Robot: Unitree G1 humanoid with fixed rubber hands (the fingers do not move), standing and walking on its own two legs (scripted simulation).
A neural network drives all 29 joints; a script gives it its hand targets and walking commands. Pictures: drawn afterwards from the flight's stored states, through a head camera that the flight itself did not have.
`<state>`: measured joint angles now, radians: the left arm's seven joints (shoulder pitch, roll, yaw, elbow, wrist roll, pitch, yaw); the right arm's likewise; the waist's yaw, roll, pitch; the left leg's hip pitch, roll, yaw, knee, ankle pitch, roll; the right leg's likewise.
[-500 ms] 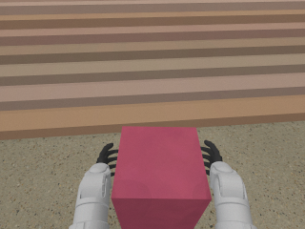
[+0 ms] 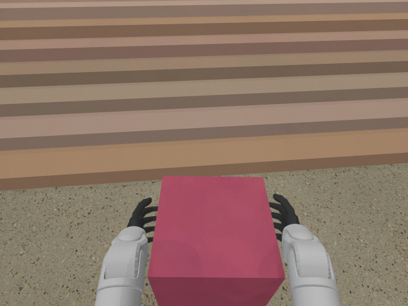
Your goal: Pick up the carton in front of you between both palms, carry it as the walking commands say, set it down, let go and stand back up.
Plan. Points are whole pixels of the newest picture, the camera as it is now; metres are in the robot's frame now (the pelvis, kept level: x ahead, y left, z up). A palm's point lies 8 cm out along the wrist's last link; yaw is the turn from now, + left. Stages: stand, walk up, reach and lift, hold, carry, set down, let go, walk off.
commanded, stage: hold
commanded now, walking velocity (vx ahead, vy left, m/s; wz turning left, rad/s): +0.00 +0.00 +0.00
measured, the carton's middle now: (211, 249) +0.28 +0.00 -0.03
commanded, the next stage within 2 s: carry in 0.22 s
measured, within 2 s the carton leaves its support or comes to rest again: neither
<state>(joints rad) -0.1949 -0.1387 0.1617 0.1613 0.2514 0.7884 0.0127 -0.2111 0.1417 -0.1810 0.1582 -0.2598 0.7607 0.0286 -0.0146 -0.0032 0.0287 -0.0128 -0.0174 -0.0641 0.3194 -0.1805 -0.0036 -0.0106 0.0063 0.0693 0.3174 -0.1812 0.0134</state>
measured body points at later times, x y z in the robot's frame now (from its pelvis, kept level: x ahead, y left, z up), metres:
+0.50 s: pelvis +0.01 +0.00 -0.01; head -0.03 +0.00 +0.44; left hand +0.29 +0.16 +0.07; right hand +0.30 -0.15 +0.08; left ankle +0.00 +0.12 -0.74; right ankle +0.01 -0.13 -0.75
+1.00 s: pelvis +0.22 +0.00 +0.00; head +0.21 +0.01 +0.45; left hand +0.46 +0.17 +0.08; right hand +0.49 -0.13 +0.09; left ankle +0.25 +0.11 -0.72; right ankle +0.16 -0.10 -0.75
